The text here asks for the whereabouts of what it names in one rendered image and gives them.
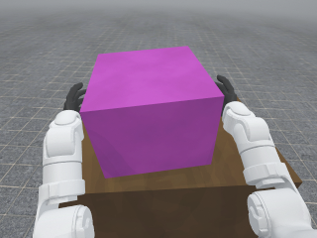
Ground robot right upper arm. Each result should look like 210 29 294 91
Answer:
247 187 317 238

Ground robot right forearm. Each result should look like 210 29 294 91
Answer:
222 101 312 226

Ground robot left upper arm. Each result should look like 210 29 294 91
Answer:
34 204 95 238

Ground carton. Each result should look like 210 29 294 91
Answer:
79 46 225 179

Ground robot left forearm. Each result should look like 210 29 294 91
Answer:
33 110 85 238

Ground pedestal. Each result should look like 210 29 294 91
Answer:
58 96 303 238

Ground right robot hand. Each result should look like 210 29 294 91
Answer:
215 74 238 117

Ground left robot hand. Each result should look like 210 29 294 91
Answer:
62 82 87 121

